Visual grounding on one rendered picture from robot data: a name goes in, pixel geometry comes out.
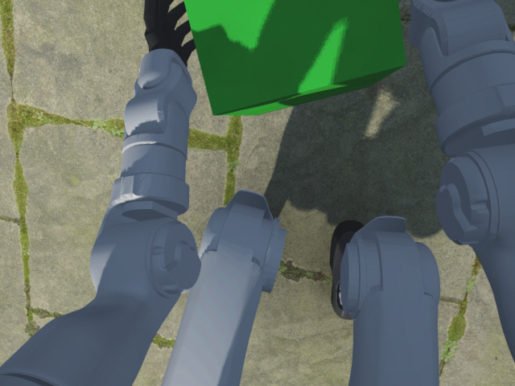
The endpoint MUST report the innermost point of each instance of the left robot upper arm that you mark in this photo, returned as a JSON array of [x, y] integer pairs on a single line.
[[139, 270]]

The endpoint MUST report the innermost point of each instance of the robot left forearm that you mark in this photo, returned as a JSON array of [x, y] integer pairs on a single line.
[[154, 151]]

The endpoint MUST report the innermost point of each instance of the carton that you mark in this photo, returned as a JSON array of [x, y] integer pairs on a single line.
[[258, 56]]

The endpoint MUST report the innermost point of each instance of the robot left thigh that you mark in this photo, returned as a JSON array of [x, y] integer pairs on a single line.
[[214, 332]]

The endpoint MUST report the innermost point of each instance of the right robot upper arm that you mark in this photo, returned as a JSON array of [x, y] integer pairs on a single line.
[[476, 206]]

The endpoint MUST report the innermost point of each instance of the right robot foot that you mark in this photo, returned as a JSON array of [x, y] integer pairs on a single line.
[[341, 236]]

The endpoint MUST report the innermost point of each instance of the left robot hand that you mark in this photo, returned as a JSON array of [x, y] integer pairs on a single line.
[[160, 28]]

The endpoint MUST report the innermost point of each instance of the robot right forearm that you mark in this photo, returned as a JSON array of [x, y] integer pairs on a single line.
[[468, 58]]

